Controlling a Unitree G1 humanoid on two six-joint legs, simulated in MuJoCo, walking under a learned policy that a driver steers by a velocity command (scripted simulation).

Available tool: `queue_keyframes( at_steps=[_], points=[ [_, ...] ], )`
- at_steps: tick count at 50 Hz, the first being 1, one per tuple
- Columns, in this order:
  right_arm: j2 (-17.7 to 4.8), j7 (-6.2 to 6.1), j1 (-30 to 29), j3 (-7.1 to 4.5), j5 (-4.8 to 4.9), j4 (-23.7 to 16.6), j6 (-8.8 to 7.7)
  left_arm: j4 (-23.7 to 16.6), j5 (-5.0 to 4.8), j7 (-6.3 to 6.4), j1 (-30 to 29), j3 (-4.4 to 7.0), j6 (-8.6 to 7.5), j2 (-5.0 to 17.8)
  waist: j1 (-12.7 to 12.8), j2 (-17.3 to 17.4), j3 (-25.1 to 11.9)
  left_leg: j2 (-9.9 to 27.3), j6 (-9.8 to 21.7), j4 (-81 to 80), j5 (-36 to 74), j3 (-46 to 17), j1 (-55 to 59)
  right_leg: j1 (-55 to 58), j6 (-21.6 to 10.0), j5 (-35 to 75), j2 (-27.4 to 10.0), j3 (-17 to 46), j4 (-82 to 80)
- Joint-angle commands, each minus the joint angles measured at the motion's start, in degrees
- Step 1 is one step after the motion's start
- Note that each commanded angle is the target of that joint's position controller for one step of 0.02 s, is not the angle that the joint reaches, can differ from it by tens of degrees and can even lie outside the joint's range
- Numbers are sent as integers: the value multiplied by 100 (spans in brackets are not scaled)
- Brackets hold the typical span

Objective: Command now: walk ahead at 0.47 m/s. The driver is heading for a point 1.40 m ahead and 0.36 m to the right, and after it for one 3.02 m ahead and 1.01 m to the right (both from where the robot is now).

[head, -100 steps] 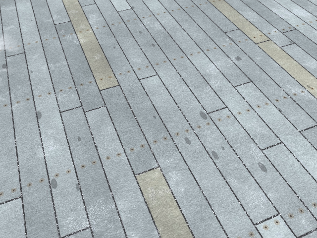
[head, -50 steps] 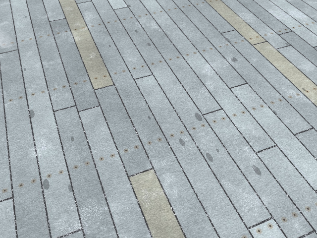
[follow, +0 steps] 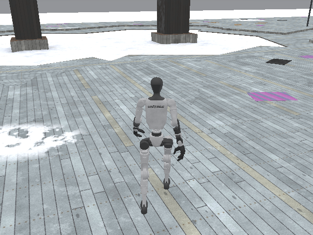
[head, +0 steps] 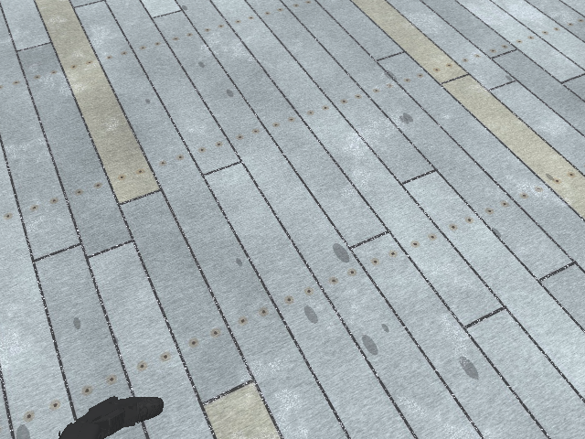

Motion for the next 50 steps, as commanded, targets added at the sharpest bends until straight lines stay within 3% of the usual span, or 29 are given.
queue_keyframes(
  at_steps=[1, 2, 3, 4, 5, 6, 7, 8, 9, 11, 14, 16, 20, 25, 27, 28, 29, 30, 31, 32, 33, 34, 35, 36, 38, 40, 41, 46, 50],
  points=[
    [-986, -8, -259, -182, -66, -300, 71, 259, -31, 47, 1890, 449, 9, 1093, 1447, 777, -823, 1067, 579, 2447, 5978, -36, -1153, 2885, -399, -216, 346, -149, 113],
    [-691, 21, -124, -74, -170, -454, 70, 445, 40, 116, 2787, 553, 56, 1556, 1579, -104, -1606, 654, 437, 4420, 3808, 103, -2611, 4646, -746, -684, -899, 1414, 164],
    [265, 118, 729, 159, -39, -411, -69, 560, 143, 32, 2957, 533, 35, 1697, 994, -1715, -2610, -446, 213, 6310, -660, -540, -4339, 5994, -1678, -2428, -2136, 4545, -1089],
    [-419, 151, 109, 3, 139, -461, -237, 521, 105, 21, 2622, 386, 3, 1131, 1139, -1071, -1969, -177, 369, 6983, -686, -1088, -4961, 5490, -1351, -2926, -1903, 4786, -1696],
    [-757, 153, -564, -90, 258, -714, -324, 432, 77, 33, 2037, 313, -39, 909, 1016, -738, -1004, 113, 485, 7028, -165, -871, -5328, 4568, -1070, -2476, -1775, 3794, -1747],
    [-830, 86, -954, -116, 194, -799, -346, 327, 109, 12, 1506, 251, -77, 779, 821, 31, -593, 445, 535, 6707, 419, -768, -4972, 3539, -885, -1573, -1544, 2984, -1892],
    [-807, 42, -980, -175, 63, -787, -326, 332, 200, -33, 1340, 221, -125, 680, 630, 2, -389, 639, 546, 6374, 692, -760, -4521, 2754, -765, -248, -1345, 2290, -1830],
    [-610, 37, -667, -172, 60, -775, -236, 369, 243, -45, 1214, 194, -140, 593, 334, -245, -510, 805, 528, 6170, 898, -799, -4248, 2519, -824, -479, -1228, 2027, -2033],
    [-572, 22, -614, -189, 78, -748, -153, 414, 233, -51, 1216, 178, -143, 511, 289, -238, -417, 859, 524, 6016, 927, -767, -4127, 2247, -878, -720, -1117, 1884, -2258],
    [-482, 2, -780, -190, 82, -826, -35, 520, 194, 4, 1378, 188, -167, 631, 240, -215, -137, 956, 421, 5624, 950, -690, -4306, 1946, -1007, -699, -1110, 1629, -2519],
    [-626, -24, -1576, -252, -33, -1123, -18, 626, 200, 159, 1759, 244, -135, 891, 389, -61, 122, 1028, 210, 4651, 1809, -647, -5125, 2189, -1007, -653, -1113, 1444, -2719],
    [-609, 17, -1969, -254, -61, -1242, -60, 677, 164, 225, 2007, 225, -92, 836, 516, -40, 177, 956, 145, 3915, 2416, -552, -5301, 2436, -869, -170, -962, 1105, -2666],
    [-453, 106, -2778, -183, -1, -1467, -126, 799, 113, 275, 2440, 232, -43, 930, 794, -152, 215, 659, 138, 2645, 3228, -261, -5023, 2721, -670, -50, -830, 740, -2629],
    [-483, 292, -3497, -120, 56, -1795, -198, 1018, 83, 295, 2901, 263, 105, 945, 979, -164, 395, 465, 272, 1935, 2693, -184, -5301, 3811, -652, 379, -1174, 730, -2164],
    [-617, 350, -3364, -151, 77, -1848, -235, 1023, 72, 316, 2799, 314, 160, 1066, 787, -343, 285, 388, 428, 1772, 2284, -180, -4942, 4039, -555, 983, -1358, 800, -1863],
    [-754, 359, -3101, -207, 72, -1803, -251, 988, 77, 323, 2685, 329, 182, 1114, 607, -425, 90, 216, 523, 1731, 2069, -42, -4468, 4106, -483, 1899, -1328, 730, -1539],
    [-919, 347, -2495, -305, 61, -1642, -259, 946, 78, 322, 2542, 330, 211, 1141, 252, -485, -305, 0, 659, 1633, 2052, 147, -3551, 4021, -387, 2909, -1172, 569, -841],
    [-1230, 305, -1444, -456, 40, -1328, -256, 875, 108, 320, 2455, 269, 223, 1008, -207, -416, -962, 67, 876, 1743, 2234, 50, -2018, 3437, -209, 3010, -867, 343, 340],
    [-1688, 242, -422, -578, -76, -1130, -229, 715, 183, 314, 2647, 164, 192, 722, -375, 347, -1874, 1370, 1412, 1811, 1953, -1660, 20, 1775, 68, 1180, -379, 56, 2351],
    [-1759, 264, -244, -577, -31, -1038, -189, 768, 105, 255, 3152, -17, 39, 111, -94, 1802, -2558, 2412, 2219, 935, 1100, -4327, 1371, -84, 344, -2838, 592, 399, 4120],
    [-1247, 265, -507, -417, 4, -1095, -182, 762, -46, 231, 2795, 128, -94, 749, -227, 1201, -2109, 2218, 1922, 733, 679, -4079, 1075, -727, 204, -2975, 237, 1124, 4715],
    [-978, 230, -952, -347, -21, -1211, -183, 598, -171, 223, 2253, 185, -158, 967, -172, 908, -1338, 2043, 1636, 674, 1030, -3028, 274, -944, 112, -2565, -43, 1002, 4732],
    [-899, 241, -1371, -310, -70, -1267, -212, 547, -141, 264, 2010, 186, -158, 896, 50, 315, -903, 1849, 1486, 495, 1623, -2359, -591, -722, 122, -2058, -339, 883, 4328],
    [-696, 253, -1621, -257, -107, -1276, -250, 541, -44, 311, 1886, 252, -81, 880, 219, 225, -604, 1651, 1378, 237, 1747, -1924, -1235, -483, 124, -1765, -531, 867, 3950],
    [-596, 278, -1735, -236, -157, -1194, -295, 616, -38, 316, 2190, 252, 112, 607, 476, 486, -362, 1499, 1340, -120, 1928, -1378, -1972, 56, 151, -1547, -678, 953, 3643],
    [-581, 239, -1640, -247, -154, -1085, -313, 597, -44, 336, 2124, 280, 247, 514, 542, 398, -165, 1262, 1187, -293, 2210, -753, -2113, -129, 144, -1220, -651, 936, 3450],
    [-851, 203, -1609, -306, -178, -1056, -325, 503, -32, 335, 2032, 267, 274, 438, 587, 569, -85, 1473, 1304, -398, 2356, -684, -2190, -300, 211, -970, -680, 1020, 3224],
    [-843, 63, -1450, -304, -148, -1025, -289, 205, 51, 213, 1182, 281, 214, 463, 381, 280, 129, 1166, 992, -449, 2971, 342, -1923, -535, 276, 478, -517, 768, 1620],
    [-1017, -3, -995, -351, -89, -893, -192, -174, 65, 69, 378, 178, 212, 292, 88, 206, 346, 1416, 967, -373, 3040, 617, -1236, -699, 193, 641, -459, 371, 772]
  ],
)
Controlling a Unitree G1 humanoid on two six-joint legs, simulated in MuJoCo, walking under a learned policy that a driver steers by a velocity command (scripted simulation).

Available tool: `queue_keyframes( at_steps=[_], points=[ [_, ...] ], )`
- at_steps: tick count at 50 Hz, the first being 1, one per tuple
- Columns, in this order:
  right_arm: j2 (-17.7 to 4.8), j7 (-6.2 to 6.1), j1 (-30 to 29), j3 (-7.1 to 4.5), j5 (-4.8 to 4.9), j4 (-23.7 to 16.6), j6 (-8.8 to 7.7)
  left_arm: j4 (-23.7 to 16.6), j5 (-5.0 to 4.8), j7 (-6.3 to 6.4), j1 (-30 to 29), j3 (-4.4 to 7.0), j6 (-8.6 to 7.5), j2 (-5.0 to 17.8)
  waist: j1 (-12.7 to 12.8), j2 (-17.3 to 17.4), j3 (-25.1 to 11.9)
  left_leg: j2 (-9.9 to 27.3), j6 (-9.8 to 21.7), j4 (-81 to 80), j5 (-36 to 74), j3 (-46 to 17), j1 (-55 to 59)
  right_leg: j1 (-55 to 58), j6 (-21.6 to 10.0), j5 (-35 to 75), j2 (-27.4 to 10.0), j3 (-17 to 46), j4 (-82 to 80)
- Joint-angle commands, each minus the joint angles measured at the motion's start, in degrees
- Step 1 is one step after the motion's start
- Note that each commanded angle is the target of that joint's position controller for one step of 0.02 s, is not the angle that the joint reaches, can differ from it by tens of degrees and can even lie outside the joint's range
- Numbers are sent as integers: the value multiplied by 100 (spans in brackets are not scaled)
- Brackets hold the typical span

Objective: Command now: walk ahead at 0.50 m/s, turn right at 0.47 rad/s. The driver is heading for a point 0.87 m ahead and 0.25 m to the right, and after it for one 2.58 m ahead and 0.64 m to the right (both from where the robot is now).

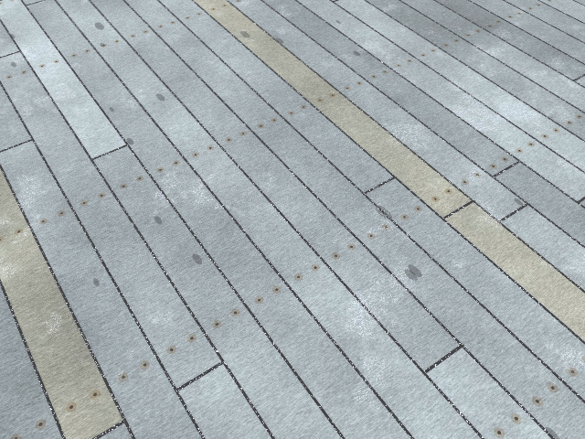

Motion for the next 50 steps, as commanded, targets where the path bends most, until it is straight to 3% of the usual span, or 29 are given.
queue_keyframes(
  at_steps=[1, 3, 5, 7, 8, 9, 10, 11, 12, 13, 14, 17, 18, 21, 23, 27, 30, 32, 33, 34, 35, 36, 37, 38, 40, 42, 43, 44, 50],
  points=[
    [-914, -68, 119, -189, 68, -225, 27, -622, 4, -125, -795, -37, -63, 126, -110, 342, 532, 1785, 702, -317, 2152, -275, 31, -197, -80, 40, 47, -300, -477],
    [-983, -77, 181, -220, 108, -214, 126, -816, -14, -208, -966, -30, -53, 162, -86, 402, 553, 1930, 636, -2, 2691, -172, 433, -235, -188, -442, 138, -479, -631],
    [-1151, -112, 5, -270, 132, -307, 206, -925, -28, -272, -790, 49, -37, 333, 154, 615, 300, 1971, 510, 634, 4461, 3, 587, 368, -384, -1017, 447, -812, -672],
    [-1290, -155, -170, -300, 142, -407, 303, -761, -58, -274, 260, 264, -15, 722, 791, 769, -354, 1820, 324, 2219, 5861, 177, 402, 1868, -673, -1304, 939, -1084, -812],
    [-1269, -169, -229, -272, 143, -482, 298, -536, -56, -188, 1215, 470, 7, 1115, 1266, 561, -852, 1587, 86, 3634, 5057, 245, -507, 3477, -928, -989, 950, -717, -1160],
    [-662, -117, 61, -92, -23, -782, 150, -590, -43, -49, 1584, 672, 64, 1841, 1064, -974, -1527, 663, -347, 6258, 1368, 253, -3050, 5804, -1875, -884, -606, 2058, -1369],
    [-507, 27, 217, 34, 72, -907, -145, -671, 5, -73, 1569, 535, 14, 1776, 808, -907, -2465, -35, -329, 7237, -1921, -1307, -4206, 6596, -2534, -1542, -1496, 4665, -2487],
    [-928, 112, -581, -93, 336, -1083, -300, -654, 97, -78, 1618, 398, -19, 1259, 1069, -396, -1980, 306, -135, 7389, -1612, -1743, -4764, 6367, -2087, -1686, -1203, 3857, -2577],
    [-871, 116, -794, -77, 361, -1162, -346, -642, 50, -91, 1250, 340, -83, 1037, 851, -96, -1064, 592, -30, 6820, -1114, -1640, -4951, 5419, -1801, -1326, -956, 2883, -2588],
    [-872, 42, -866, -107, 188, -1068, -305, -748, 11, -85, 803, 246, -108, 763, 603, 338, -698, 883, -7, 6227, -748, -1597, -4563, 4545, -1512, -936, -660, 2190, -2664],
    [-912, 2, -749, -160, 87, -1066, -245, -851, 43, -77, 520, 224, -126, 725, 372, 137, -411, 992, -72, 5859, -588, -1578, -4095, 3739, -1514, -141, -532, 1842, -2706],
    [-765, -26, -671, -189, 0, -1107, -8, -932, 39, 0, 419, 216, -148, 716, 158, 246, -313, 1038, -256, 5225, -114, -1483, -3600, 2916, -1381, -67, -123, 1382, -3046],
    [-685, -38, -735, -160, -9, -1207, 31, -938, 55, 36, 513, 274, -166, 984, 121, -93, -266, 983, -382, 4883, 76, -1459, -3665, 2741, -1532, 248, -252, 1364, -3082],
    [-632, -35, -1482, -120, -18, -1436, 12, -897, 14, 135, 800, 290, -131, 991, 392, -13, -69, 784, -534, 3458, 1085, -1417, -3624, 2577, -1268, -92, 63, 1050, -3047],
    [-538, 20, -1886, -72, 17, -1568, -31, -877, -15, 158, 967, 289, -102, 997, 582, -189, -31, 578, -513, 2592, 1714, -1398, -3430, 2583, -1112, -424, 156, 1035, -2961],
    [-699, 130, -2272, -88, 112, -1786, -116, -790, -51, 175, 1261, 292, -46, 985, 729, -334, -24, 371, -412, 1852, 1808, -1514, -3180, 2975, -1016, -841, -52, 1530, -2587],
    [-858, 217, -2011, -130, 107, -1769, -216, -751, 4, 217, 1309, 276, -6, 939, 582, -553, -84, 385, -188, 1640, 1328, -1497, -2886, 3456, -911, -647, -321, 1873, -2110],
    [-1062, 196, -1175, -237, 23, -1547, -276, -799, 34, 201, 1229, 197, 0, 734, 158, -525, -464, 339, 130, 1358, 1225, -1327, -1673, 3430, -683, 278, 28, 1685, -1306],
    [-1327, 164, -334, -309, -63, -1456, -290, -903, 103, 175, 1184, 91, -22, 508, -223, -100, -1181, 1126, 510, 1536, 1205, -2090, -295, 2811, -482, -186, 352, 1300, 131],
    [-1843, 178, 457, -472, -111, -1182, -214, -942, -63, 175, 2023, 8, -95, 215, -26, 1734, -1927, 2292, 1495, 1127, 74, -4599, 1685, 780, -23, -2219, 1211, 593, 2131],
    [-1372, 230, 509, -363, 81, -1142, -187, -852, -109, 181, 2042, 33, -138, 592, -104, 1779, -1724, 2549, 1571, 601, -1147, -5685, 1803, -164, 21, -3608, 1057, 831, 2960],
    [-994, 220, 198, -254, 140, -1216, -153, -916, -123, 168, 1441, 117, -144, 947, -210, 1095, -895, 2346, 1311, 541, -1383, -4953, 1153, -520, 2, -3176, 811, 894, 3269],
    [-890, 207, -123, -196, 78, -1303, -98, -1022, -59, 172, 994, 100, -144, 911, -135, 607, -500, 2114, 1143, 484, -925, -4218, 463, -422, -5, -2760, 579, 638, 3191],
    [-778, 209, -342, -148, 41, -1292, -60, -1119, 39, 158, 693, 102, -165, 837, -23, 431, -115, 1881, 1113, 319, -319, -3715, -171, -342, -8, -2465, 408, 509, 2805],
    [-666, 210, -447, -86, -10, -1268, -78, -1136, 56, 123, 779, 104, -149, 679, 223, 701, -92, 1593, 1036, 106, 522, -3140, -731, 173, -4, -2160, 131, 355, 2268],
    [-774, 199, -366, -106, 56, -1191, -99, -1141, 45, 111, 790, 59, -117, 505, 273, 770, -102, 1543, 1135, -71, 1057, -2748, -902, 247, 69, -2069, 58, 183, 1830],
    [-813, 183, -287, -114, 71, -1153, -99, -1192, 86, 122, 662, 45, -99, 451, 248, 622, -103, 1501, 1132, -173, 1220, -2581, -870, 165, 100, -1850, 36, 127, 1641],
    [-1020, 156, -259, -165, 83, -1115, -85, -1289, 71, 116, 490, -5, -107, 356, 250, 775, -43, 1612, 1219, -241, 1386, -2511, -945, 126, 161, -1671, -25, 85, 1210],
    [-1140, 112, 242, -173, 188, -904, 42, -1516, 22, 1, -574, -77, -185, 285, -151, 627, 109, 1359, 927, -229, 1599, -1706, -834, 656, 226, -165, 229, -245, -699]
  ],
)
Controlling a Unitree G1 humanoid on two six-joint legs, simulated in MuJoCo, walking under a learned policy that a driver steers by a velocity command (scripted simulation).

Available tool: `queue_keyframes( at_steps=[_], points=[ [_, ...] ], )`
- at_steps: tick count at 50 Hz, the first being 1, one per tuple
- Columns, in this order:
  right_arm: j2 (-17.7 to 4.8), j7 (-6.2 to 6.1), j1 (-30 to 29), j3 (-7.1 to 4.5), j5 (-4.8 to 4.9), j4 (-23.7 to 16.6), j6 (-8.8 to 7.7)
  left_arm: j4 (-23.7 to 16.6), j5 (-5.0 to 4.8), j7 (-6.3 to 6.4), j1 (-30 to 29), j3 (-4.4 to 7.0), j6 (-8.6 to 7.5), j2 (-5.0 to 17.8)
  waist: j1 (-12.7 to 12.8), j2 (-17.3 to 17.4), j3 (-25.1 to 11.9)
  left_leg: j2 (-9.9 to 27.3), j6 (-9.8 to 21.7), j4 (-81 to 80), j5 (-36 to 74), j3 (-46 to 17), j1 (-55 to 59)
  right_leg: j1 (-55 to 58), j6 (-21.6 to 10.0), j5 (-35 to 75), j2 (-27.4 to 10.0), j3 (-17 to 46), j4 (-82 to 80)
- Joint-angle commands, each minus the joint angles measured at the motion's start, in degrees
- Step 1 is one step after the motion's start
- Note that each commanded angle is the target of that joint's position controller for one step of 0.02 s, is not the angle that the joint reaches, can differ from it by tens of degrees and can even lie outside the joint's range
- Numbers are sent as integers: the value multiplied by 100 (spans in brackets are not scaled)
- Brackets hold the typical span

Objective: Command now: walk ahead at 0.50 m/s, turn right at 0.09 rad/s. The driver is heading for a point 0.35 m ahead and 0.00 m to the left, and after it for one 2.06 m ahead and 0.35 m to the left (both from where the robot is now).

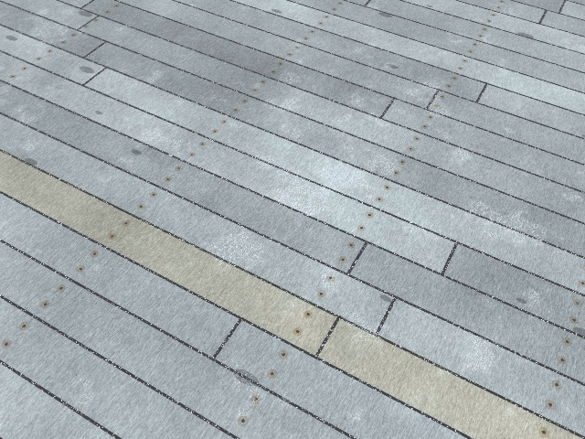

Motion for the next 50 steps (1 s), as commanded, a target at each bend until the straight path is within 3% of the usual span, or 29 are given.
queue_keyframes(
  at_steps=[1, 5, 7, 8, 9, 10, 11, 12, 13, 14, 16, 18, 25, 29, 31, 32, 33, 34, 35, 36, 37, 38, 39, 41, 44, 47, 48, 49, 50],
  points=[
    [-1031, -31, -8, -212, 56, -278, -31, -520, -50, -71, -633, 21, -104, 219, 12, 684, 110, 1421, 933, -485, 1337, -759, -131, 347, 8, 532, 195, -231, -626],
    [-1141, -57, 81, -238, 88, -157, 89, -672, -68, -168, -826, 74, -149, 401, 138, 793, 196, 1726, 780, -105, 1731, -862, 431, 540, -255, -33, 320, -256, -1099],
    [-1177, -87, -76, -235, 106, -171, 140, -428, -11, -143, 52, 230, -160, 680, 686, 738, -316, 1492, 575, 943, 3218, -545, 364, 1917, -498, -54, 583, -499, -1439],
    [-1003, -102, -106, -159, 46, -238, 137, -183, 28, -90, 984, 367, -150, 982, 1087, 571, -958, 1207, 378, 2123, 3085, -290, -262, 3356, -723, 87, 310, -227, -1285],
    [-490, -89, 257, 21, -72, -453, 49, -93, 160, -34, 1798, 496, -113, 1580, 1154, -580, -1902, 544, -8, 4362, 1034, 64, -2317, 5614, -1466, -80, -1199, 1906, -1226],
    [-392, -60, 405, 83, -21, -419, -78, 19, 46, -63, 1999, 458, -81, 1468, 1119, -1424, -2386, 54, -86, 5561, -2092, -505, -3528, 6113, -1992, -954, -1786, 3853, -2109],
    [-928, -23, -9, -67, 122, -486, -146, -5, 9, -70, 1715, 323, -79, 1079, 1146, -852, -1575, 417, -17, 6064, -1923, -762, -4143, 5563, -1728, -1445, -1560, 3350, -2253],
    [-970, -9, -435, -72, 151, -600, -169, -50, 1, -65, 1347, 252, -76, 893, 1035, -542, -963, 674, 41, 5943, -1397, -610, -4209, 4786, -1518, -1257, -1319, 2564, -2347],
    [-906, -25, -623, -77, 71, -616, -148, -70, 33, -87, 989, 195, -78, 745, 850, -181, -541, 859, 14, 5599, -976, -516, -3994, 3988, -1418, -830, -1062, 2020, -2542],
    [-855, -39, -601, -103, -7, -612, -89, -94, 83, -108, 751, 156, -103, 628, 648, -191, -319, 1015, -16, 5287, -668, -554, -3674, 3389, -1364, -511, -907, 1704, -2761],
    [-649, -35, -396, -75, -6, -553, 37, -48, 83, -128, 585, 170, -171, 626, 402, -329, -247, 1102, -107, 4992, -430, -551, -3194, 2794, -1422, -43, -784, 1319, -3067],
    [-573, -71, -535, -73, -47, -588, 124, 61, 80, -106, 647, 197, -233, 704, 346, -120, -155, 1101, -178, 4678, 3, -519, -3305, 2655, -1434, 225, -685, 934, -3262],
    [-339, 46, -1908, 44, -72, -967, 11, 475, 19, 37, 1209, 234, -147, 936, 778, -1, 214, 778, -217, 2193, 1882, -213, -3029, 2797, -1113, 1207, -405, 27, -3197],
    [-452, 166, -2162, 13, -87, -1122, -48, 720, -1, 85, 1438, 223, -4, 971, 815, -207, 28, 509, -16, 1605, 1747, -217, -2689, 3439, -908, 2014, -562, 52, -2473],
    [-646, 175, -1772, -61, -136, -1031, -59, 755, -19, 117, 1261, 242, 49, 1043, 531, -299, -206, 375, 156, 1310, 1538, -196, -2155, 3658, -726, 2405, -565, 130, -1914],
    [-786, 147, -1251, -129, -185, -848, -74, 745, -20, 132, 1175, 226, 68, 1003, 275, -224, -487, 255, 276, 1047, 1943, -70, -1413, 3620, -574, 2729, -333, 31, -1313],
    [-1163, 97, -755, -221, -247, -748, -91, 697, 71, 145, 1326, 158, 51, 828, 161, 189, -1045, 784, 500, 1294, 4143, -449, -235, 3147, -305, 1964, 39, -203, -330],
    [-1370, 46, -406, -220, -394, -745, -31, 745, 156, 114, 2125, -17, -14, 322, 338, 1208, -1967, 2217, 1487, 1740, 5917, -2011, 1885, 1422, 123, -658, 612, -317, 1577],
    [-904, 58, -219, -105, -243, -629, 55, 946, 85, 68, 2383, -46, -10, 324, 260, 1623, -2684, 2646, 1939, 1524, 6029, -2872, 2196, 1005, 293, -3600, 812, 231, 2495],
    [-788, 89, -451, -54, -122, -659, 125, 921, -43, 48, 2097, 90, 47, 822, 228, 1149, -2295, 2380, 1720, 1317, 4857, -2529, 1634, 789, 296, -3693, 562, 496, 2849],
    [-736, 82, -899, -38, -100, -717, 168, 820, -96, 87, 1630, 105, 130, 830, 309, 827, -1605, 2143, 1478, 1071, 3815, -2160, 935, 503, 310, -3448, 386, 307, 2789],
    [-607, 77, -1258, 18, -156, -722, 198, 707, 21, 168, 1076, 105, 252, 757, 340, 459, -932, 1825, 1238, 648, 2959, -1816, -45, 589, 304, -3162, 260, 110, 2351],
    [-609, 58, -1616, 24, -203, -749, 200, 723, 20, 220, 1298, 106, 381, 631, 674, 916, -791, 1908, 1324, 457, 2336, -1785, -722, 989, 351, -2820, 51, 233, 1975],
    [-587, 47, -1933, -3, -262, -747, 246, 873, 58, 278, 1538, 64, 495, 446, 819, 1177, -626, 1481, 1171, 201, 1883, -1241, -1552, 1787, 425, -2456, 155, -4, 1040],
    [-597, -25, -1864, -10, -208, -627, 285, 991, 83, 296, 1448, 50, 486, 371, 774, 951, -899, 1405, 1052, 171, 1274, -1047, -1602, 2466, 324, -1346, 231, -146, 12],
    [-471, -51, -1846, 50, -139, -482, 341, 1017, 204, 249, 1249, 58, 515, 351, 811, 834, -626, 1115, 614, 103, -1174, -958, -2056, 3150, 110, -551, 338, -252, -989],
    [-357, -44, -1706, 97, -167, -385, 348, 926, 262, 259, 1109, 64, 517, 451, 769, 703, -371, 962, 331, 122, -1834, -939, -2214, 3149, -15, -541, 121, 9, -1352],
    [-391, -40, -1600, 88, -206, -348, 354, 818, 230, 295, 959, 107, 515, 747, 601, 367, -53, 703, 99, 363, -1942, -773, -2199, 2802, -167, -985, -191, 313, -1692],
    [-250, -72, -1364, 107, -184, -347, 376, 949, 169, 270, 764, 178, 490, 958, 322, -499, 98, 334, -60, 716, -1175, -234, -1445, 1814, -296, -2383, -134, 392, -1901]
  ],
)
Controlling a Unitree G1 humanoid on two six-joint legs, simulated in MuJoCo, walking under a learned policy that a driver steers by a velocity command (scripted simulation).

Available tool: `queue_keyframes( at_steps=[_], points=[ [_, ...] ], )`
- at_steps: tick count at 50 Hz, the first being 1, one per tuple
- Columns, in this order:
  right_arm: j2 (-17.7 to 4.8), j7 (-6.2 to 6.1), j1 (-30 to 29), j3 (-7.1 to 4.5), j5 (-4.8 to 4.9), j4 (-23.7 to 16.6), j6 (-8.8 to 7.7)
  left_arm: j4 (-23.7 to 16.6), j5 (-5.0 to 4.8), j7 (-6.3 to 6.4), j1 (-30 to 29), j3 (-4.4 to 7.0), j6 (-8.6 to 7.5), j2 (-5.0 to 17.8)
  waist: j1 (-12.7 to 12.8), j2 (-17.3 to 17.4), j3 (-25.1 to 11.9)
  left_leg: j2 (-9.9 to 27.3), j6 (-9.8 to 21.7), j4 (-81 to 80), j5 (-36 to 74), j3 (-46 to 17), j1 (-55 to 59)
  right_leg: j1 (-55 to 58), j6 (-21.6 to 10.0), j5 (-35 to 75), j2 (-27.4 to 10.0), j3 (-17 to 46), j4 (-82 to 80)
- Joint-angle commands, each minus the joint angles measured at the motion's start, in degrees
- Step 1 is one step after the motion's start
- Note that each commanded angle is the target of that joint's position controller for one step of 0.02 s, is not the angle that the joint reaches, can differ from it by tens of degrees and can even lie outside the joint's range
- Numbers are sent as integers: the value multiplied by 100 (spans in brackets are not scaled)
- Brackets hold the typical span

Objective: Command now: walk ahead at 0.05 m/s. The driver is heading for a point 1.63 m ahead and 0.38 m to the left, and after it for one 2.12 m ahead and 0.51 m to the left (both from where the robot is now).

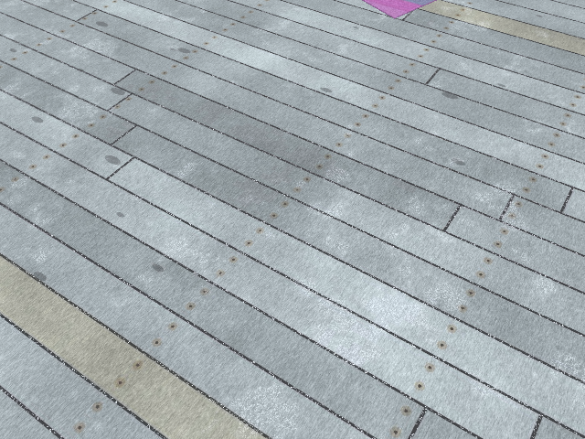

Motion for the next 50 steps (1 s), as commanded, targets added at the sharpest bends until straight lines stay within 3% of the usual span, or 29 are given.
queue_keyframes(
  at_steps=[1, 2, 4, 6, 12, 28, 38, 40, 42, 44, 45, 46, 47, 49, 50],
  points=[
    [-645, -89, -81, -133, -13, -234, -18, -158, -18, 13, 58, 175, -86, 702, -75, -653, 195, 282, -102, -477, -1088, -282, 374, -555, -459, -1672, -190, 355, -1300],
    [-721, -119, -40, -171, 19, -204, 1, -97, 3, 27, 8, 134, -138, 577, -111, -643, 267, 303, -55, -438, -935, -340, 424, -629, -346, -1557, -181, 294, -1348],
    [-607, -160, 72, -145, 3, -87, 21, -34, -30, 5, -26, 114, -234, 502, -103, -524, 239, 333, 21, -400, -616, -343, 421, -345, -218, -794, -122, 225, -1185],
    [-567, -151, 72, -151, 13, -7, -6, 90, -61, 6, 160, 116, -300, 528, -40, -376, 41, 333, 37, -323, -211, -314, 500, -25, -231, -228, -108, 179, -1016],
    [-578, -153, 95, -171, 77, 247, -5, 312, -106, 8, 226, 102, -307, 527, 28, -62, -259, 363, 19, -122, 884, -285, 796, 399, -277, 942, -29, 47, -730],
    [-630, -270, 94, -198, 112, 769, 144, 815, -108, 4, 150, 51, -211, 386, 0, -41, -80, 381, -26, -124, 1059, -276, 1017, 540, -266, 1134, 104, -115, -860],
    [-566, -286, 122, -188, 109, 997, 157, 1038, -98, 27, 236, 5, -202, 324, -4, -25, 68, 357, -53, -245, 696, -264, 969, 461, -247, 656, 147, -159, -1004],
    [-525, -291, 258, -191, 143, 1104, 173, 1144, -144, 44, 419, 26, -178, 356, 12, -118, 57, 130, -16, -97, -922, -41, 857, 397, -374, -933, 224, -182, -1090],
    [-533, -294, 196, -206, 157, 1048, 126, 1060, -195, 58, 405, 103, -188, 587, 66, -326, 502, 0, 51, 232, -2304, 98, 253, 50, -686, -2667, -55, 304, -1318],
    [-452, -218, 21, -197, 166, 938, -48, 1036, -245, 67, 719, 127, -279, 610, 208, -596, 719, 38, 88, 745, -2252, 75, -429, 317, -948, -3080, -460, 819, -1665],
    [-292, -183, 37, -185, 218, 890, -125, 1128, -261, 44, 928, 224, -324, 894, 226, -1141, 771, -28, 72, 1368, -1788, 323, -707, 356, -1249, -3619, -1072, 1686, -2066],
    [-245, -142, -16, -164, 261, 842, -201, 1101, -291, 18, 844, 263, -384, 967, 193, -1201, 1011, 223, 166, 1839, -1450, 109, -676, -3, -1477, -3637, -1513, 2335, -2306],
    [-273, -94, 49, -176, 296, 826, -269, 1004, -275, 10, 593, 230, -438, 839, 35, -1052, 1058, 353, 287, 1832, -1441, -2, -604, -138, -1465, -3321, -1599, 2338, -2293],
    [-215, -61, 890, -205, 314, 1121, -343, 780, -336, -50, -25, 195, -461, 720, -476, -818, 945, 192, 447, 447, -1435, 238, 782, -717, -1017, -2601, -981, 1295, -1754],
    [-330, -72, 1403, -273, 258, 1361, -352, 680, -333, -70, -174, 182, -476, 671, -622, -464, 821, 94, 392, 67, -964, 191, 1563, -1044, -828, -1912, -572, 769, -1105]
  ],
)
Keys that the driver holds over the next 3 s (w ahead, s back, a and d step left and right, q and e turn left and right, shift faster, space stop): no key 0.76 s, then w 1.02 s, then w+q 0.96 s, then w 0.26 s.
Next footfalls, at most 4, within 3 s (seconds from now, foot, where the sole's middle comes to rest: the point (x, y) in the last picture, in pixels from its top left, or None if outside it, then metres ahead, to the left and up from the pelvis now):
1.48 right None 0.50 -0.14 -0.77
2.04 left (269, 323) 0.81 0.11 -0.77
2.54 right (310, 225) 1.14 -0.01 -0.77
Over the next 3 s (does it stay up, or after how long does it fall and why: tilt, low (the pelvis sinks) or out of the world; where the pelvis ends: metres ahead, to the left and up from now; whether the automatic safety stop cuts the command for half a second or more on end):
stays up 1.14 0.15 0.00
